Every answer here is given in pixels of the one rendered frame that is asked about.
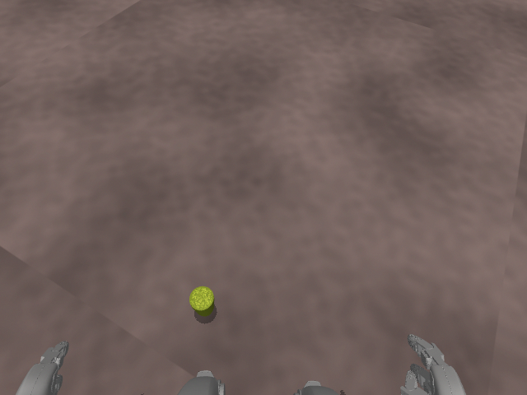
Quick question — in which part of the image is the cup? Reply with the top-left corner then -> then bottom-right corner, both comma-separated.
189,286 -> 214,317

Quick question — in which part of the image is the right robot hand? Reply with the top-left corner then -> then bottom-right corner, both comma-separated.
400,334 -> 466,395

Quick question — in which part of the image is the left robot hand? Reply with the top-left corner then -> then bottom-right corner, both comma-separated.
16,342 -> 69,395

